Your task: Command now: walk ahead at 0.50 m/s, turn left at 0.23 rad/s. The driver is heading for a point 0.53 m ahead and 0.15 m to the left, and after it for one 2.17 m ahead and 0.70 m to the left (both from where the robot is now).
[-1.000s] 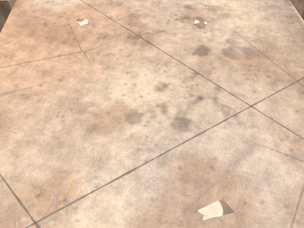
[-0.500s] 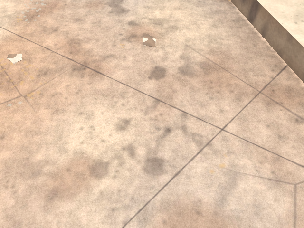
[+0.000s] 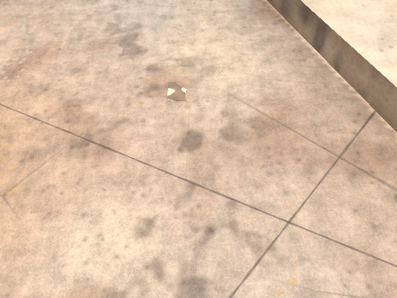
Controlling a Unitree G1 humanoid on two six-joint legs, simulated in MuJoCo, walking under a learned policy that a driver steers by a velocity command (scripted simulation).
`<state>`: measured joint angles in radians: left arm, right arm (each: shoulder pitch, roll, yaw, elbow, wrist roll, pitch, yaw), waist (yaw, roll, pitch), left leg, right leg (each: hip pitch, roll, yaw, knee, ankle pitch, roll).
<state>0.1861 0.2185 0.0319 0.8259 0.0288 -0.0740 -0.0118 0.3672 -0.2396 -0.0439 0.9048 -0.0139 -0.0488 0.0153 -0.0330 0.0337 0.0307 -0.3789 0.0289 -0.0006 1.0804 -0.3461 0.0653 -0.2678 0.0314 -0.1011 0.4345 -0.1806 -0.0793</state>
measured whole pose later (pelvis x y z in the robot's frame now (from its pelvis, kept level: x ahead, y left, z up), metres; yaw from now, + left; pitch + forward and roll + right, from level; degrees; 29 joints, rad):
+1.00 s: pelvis +0.53 +0.10 -0.02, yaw +31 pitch +1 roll +0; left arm 0.07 0.25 0.02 0.71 0.05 -0.07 -0.01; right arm 0.43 -0.30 -0.07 0.86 -0.01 -0.05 0.00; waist -0.07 0.01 0.04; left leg -0.11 -0.13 -0.16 0.83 -0.48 0.09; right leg -0.45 0.02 -0.03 0.57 -0.14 -0.04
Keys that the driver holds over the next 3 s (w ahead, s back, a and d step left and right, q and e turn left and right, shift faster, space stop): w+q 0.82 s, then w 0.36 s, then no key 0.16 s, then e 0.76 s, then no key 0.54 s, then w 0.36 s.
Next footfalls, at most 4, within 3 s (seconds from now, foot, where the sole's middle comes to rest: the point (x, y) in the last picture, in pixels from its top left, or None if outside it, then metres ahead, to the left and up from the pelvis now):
0.42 left None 0.34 0.12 -0.78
0.94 right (187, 241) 0.70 0.09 -0.78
1.42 left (113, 225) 0.77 0.37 -0.78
1.88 right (173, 223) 0.77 0.14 -0.78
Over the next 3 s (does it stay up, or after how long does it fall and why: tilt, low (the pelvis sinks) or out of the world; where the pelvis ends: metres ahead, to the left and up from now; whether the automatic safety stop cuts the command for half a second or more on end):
stays up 0.74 0.24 0.00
